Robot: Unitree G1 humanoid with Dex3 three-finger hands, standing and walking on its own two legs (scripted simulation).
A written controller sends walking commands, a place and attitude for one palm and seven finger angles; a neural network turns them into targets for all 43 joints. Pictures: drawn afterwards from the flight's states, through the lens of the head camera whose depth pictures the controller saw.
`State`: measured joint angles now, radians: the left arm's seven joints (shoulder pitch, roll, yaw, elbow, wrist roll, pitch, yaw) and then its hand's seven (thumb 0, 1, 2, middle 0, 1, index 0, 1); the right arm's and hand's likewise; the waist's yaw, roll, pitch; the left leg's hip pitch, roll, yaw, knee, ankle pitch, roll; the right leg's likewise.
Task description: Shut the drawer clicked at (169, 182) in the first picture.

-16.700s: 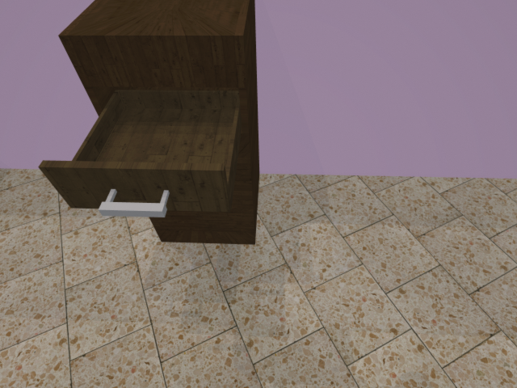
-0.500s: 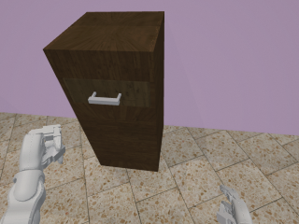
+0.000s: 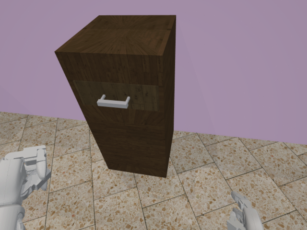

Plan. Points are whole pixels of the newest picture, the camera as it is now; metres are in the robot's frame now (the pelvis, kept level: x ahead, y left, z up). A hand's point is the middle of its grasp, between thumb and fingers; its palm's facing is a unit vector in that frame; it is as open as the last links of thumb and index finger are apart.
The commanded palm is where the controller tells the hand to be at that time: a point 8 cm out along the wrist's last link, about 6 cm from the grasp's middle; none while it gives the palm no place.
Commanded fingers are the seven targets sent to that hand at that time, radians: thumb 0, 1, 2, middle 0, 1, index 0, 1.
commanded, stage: step back with the hand held close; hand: left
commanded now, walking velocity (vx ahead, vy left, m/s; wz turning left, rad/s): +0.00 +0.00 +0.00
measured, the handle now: (114, 100) +0.63 +0.27 -0.05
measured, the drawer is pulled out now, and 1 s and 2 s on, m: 0.00 0.00 0.00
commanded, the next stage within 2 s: stop stepping back and stand still in 1.58 s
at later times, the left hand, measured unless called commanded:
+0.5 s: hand (27, 178) +0.16 +0.27 +0.16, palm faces +0.28 -0.81 -0.51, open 3.2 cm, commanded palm +0.10 +0.31 +0.17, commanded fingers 0.00 0.90 0.90 -1.40 -1.60 -1.40 -1.60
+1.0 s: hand out of the picture +0.07 +0.28 +0.16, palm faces +0.38 -0.80 -0.47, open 3.3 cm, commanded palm +0.01 +0.33 +0.17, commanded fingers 0.00 0.90 0.90 -1.40 -1.60 -1.40 -1.60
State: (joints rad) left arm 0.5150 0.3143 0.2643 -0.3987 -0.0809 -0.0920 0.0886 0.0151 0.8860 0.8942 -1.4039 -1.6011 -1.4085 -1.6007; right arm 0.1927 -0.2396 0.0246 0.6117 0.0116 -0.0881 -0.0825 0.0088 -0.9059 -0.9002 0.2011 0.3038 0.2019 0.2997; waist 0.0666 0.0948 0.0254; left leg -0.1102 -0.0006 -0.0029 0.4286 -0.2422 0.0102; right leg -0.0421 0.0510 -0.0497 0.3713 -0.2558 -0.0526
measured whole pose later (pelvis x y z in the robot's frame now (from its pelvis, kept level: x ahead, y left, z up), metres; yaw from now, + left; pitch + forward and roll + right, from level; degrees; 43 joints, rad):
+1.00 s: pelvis -0.11 +0.04 -0.02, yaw +2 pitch -1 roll -3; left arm 0.61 0.39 0.37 -0.60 -0.02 -0.27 0.14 0.01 0.88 0.89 -1.41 -1.60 -1.41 -1.60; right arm 0.21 -0.24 -0.01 0.56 0.00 -0.05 -0.08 0.01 -0.90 -0.90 0.20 0.30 0.20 0.30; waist 0.00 0.03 0.04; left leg -0.46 -0.02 0.00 0.62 -0.21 0.06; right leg -0.37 0.04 -0.04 0.52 -0.15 0.00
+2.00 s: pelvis -0.31 +0.03 -0.01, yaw +0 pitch +0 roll +1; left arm 0.66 0.44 0.41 -0.65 -0.02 -0.23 0.15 0.02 0.88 0.89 -1.41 -1.60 -1.41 -1.60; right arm 0.31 -0.14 0.03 0.62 0.00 -0.14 -0.05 0.01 -0.90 -0.90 0.20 0.30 0.20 0.30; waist -0.04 -0.06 -0.01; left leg -0.27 0.02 0.04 0.53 -0.25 0.00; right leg -0.32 0.01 -0.04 0.59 -0.34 0.01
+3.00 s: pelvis -0.31 +0.03 +0.00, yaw +0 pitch +0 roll +0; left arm 0.64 0.37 0.33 -0.53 -0.03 -0.19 0.14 0.01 0.88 0.89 -1.40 -1.60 -1.41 -1.60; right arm 0.19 -0.21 0.01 0.60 0.01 -0.07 -0.07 0.01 -0.91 -0.90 0.20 0.30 0.20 0.30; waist -0.01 0.01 0.02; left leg -0.20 0.01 0.04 0.47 -0.27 0.01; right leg -0.24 0.03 -0.03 0.44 -0.20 -0.03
